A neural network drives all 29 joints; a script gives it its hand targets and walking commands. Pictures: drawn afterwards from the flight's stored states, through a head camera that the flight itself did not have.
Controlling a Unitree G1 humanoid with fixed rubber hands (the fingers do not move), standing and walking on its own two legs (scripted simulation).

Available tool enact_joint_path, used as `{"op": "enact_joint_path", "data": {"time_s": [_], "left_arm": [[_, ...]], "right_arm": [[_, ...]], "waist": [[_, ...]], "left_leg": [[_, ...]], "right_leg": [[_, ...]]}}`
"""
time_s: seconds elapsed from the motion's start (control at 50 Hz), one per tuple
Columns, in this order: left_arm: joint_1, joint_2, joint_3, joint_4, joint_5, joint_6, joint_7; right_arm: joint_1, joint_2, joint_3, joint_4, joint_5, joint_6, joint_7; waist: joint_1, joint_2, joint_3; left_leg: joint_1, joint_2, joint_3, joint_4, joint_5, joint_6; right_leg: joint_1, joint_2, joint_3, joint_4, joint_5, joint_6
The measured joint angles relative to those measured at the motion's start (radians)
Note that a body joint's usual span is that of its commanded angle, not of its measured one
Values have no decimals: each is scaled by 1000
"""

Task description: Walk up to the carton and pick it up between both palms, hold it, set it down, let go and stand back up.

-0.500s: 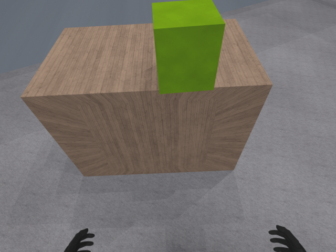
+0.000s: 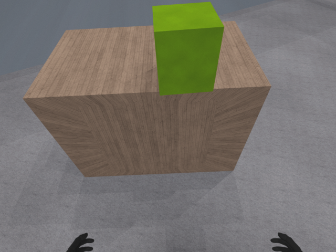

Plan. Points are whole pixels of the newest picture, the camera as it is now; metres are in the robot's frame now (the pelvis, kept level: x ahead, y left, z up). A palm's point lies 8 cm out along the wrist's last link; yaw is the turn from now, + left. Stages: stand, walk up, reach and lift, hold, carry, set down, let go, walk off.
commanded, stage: stand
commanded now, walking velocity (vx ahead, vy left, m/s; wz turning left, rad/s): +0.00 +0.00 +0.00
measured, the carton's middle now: (183, 50) +0.76 -0.04 +0.07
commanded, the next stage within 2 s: none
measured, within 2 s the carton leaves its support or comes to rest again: neither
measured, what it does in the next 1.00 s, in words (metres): stands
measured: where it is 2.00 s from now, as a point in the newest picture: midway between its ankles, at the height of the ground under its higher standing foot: outside the picture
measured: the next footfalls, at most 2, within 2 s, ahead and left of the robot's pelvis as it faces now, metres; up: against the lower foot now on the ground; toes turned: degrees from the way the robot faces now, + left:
none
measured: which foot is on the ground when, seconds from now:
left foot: down 0.00-1.00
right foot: down 0.00-1.00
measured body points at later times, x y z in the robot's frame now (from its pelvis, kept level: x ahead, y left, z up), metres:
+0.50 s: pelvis +0.00 +0.00 +0.00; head +0.01 +0.00 +0.45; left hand +0.12 +0.28 -0.11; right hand +0.11 -0.28 -0.12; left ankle +0.04 +0.13 -0.73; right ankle +0.04 -0.11 -0.73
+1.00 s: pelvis +0.01 +0.00 +0.01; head +0.02 +0.00 +0.45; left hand +0.12 +0.28 -0.11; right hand +0.11 -0.28 -0.12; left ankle +0.04 +0.13 -0.73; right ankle +0.03 -0.11 -0.73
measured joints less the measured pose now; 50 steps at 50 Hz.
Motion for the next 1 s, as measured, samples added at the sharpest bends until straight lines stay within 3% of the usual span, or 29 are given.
{"op": "enact_joint_path", "data": {"time_s": [1.0], "left_arm": [[-24,0,0,68,-5,0,0]], "right_arm": [[0,0,0,61,0,-1,-3]], "waist": [[0,0,0]], "left_leg": [[49,0,0,-60,17,-1]], "right_leg": [[49,0,0,-58,16,0]]}}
